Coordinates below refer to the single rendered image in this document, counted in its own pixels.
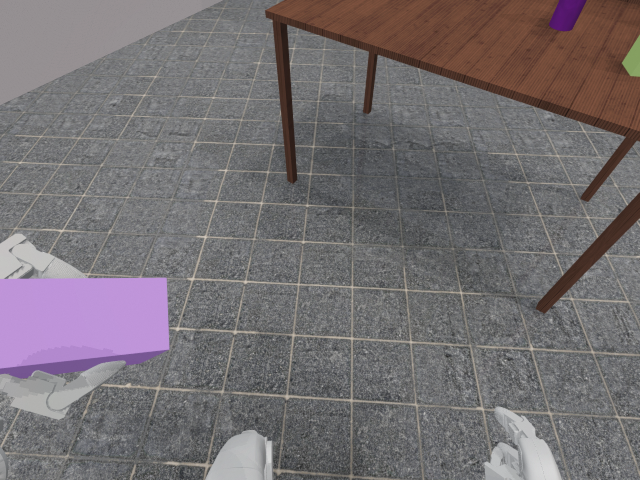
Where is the robot left thigh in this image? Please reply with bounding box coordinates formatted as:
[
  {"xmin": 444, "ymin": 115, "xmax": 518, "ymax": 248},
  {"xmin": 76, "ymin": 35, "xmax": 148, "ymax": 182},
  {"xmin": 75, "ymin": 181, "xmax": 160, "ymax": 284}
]
[{"xmin": 205, "ymin": 433, "xmax": 273, "ymax": 480}]

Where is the robot right hand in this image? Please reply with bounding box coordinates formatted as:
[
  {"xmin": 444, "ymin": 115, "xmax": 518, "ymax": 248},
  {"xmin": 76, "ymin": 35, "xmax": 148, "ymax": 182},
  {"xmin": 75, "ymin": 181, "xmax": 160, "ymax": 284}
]
[{"xmin": 484, "ymin": 407, "xmax": 562, "ymax": 480}]

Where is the robot left hand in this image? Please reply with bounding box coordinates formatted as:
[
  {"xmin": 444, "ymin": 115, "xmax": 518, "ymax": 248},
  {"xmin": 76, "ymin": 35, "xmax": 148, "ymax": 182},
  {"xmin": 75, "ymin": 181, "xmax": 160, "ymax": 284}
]
[{"xmin": 0, "ymin": 234, "xmax": 126, "ymax": 420}]

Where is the table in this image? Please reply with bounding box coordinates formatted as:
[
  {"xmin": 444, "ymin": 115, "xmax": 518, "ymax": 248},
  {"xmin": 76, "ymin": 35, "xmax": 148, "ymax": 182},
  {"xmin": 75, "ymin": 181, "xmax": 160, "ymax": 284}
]
[{"xmin": 265, "ymin": 0, "xmax": 640, "ymax": 314}]

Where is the sponge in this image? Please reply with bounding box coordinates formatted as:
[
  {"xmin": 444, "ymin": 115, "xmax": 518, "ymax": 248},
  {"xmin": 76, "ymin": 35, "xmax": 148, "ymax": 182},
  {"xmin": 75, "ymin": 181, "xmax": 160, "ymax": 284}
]
[{"xmin": 0, "ymin": 278, "xmax": 169, "ymax": 379}]

